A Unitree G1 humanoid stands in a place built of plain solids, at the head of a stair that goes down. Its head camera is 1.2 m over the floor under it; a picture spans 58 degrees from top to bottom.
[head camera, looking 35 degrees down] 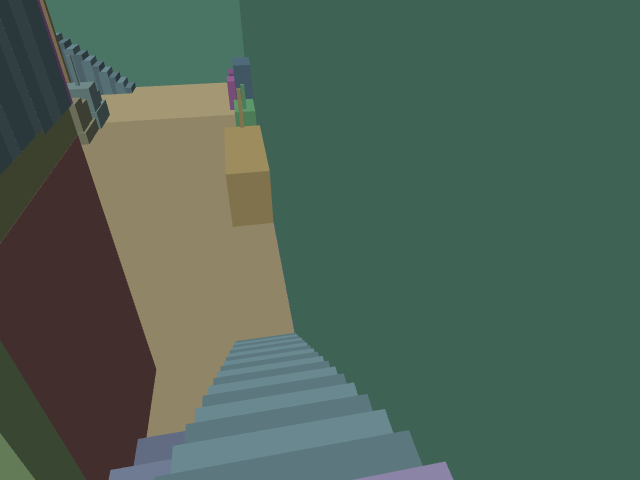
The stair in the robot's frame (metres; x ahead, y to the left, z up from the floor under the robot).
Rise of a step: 0.20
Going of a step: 0.22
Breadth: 0.85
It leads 11 degrees to the left of straight ahead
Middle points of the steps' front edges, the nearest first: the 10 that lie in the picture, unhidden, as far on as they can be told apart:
0.77 0.11 -0.20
0.99 0.15 -0.40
1.21 0.19 -0.60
1.42 0.23 -0.81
1.64 0.27 -1.01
1.86 0.31 -1.21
2.07 0.35 -1.41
2.29 0.40 -1.62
2.50 0.44 -1.82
2.72 0.48 -2.02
